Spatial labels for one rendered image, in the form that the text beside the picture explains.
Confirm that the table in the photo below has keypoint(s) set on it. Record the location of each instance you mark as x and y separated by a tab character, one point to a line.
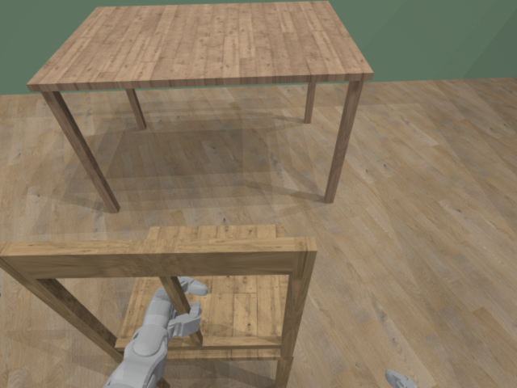
127	47

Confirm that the robot left hand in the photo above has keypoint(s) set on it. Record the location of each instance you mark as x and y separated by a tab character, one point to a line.
160	310

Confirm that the chair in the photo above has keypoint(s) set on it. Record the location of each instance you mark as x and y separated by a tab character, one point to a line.
252	311

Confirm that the robot right hand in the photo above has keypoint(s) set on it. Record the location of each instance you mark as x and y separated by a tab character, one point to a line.
396	380

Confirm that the left robot forearm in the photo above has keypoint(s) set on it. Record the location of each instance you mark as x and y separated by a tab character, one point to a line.
144	359

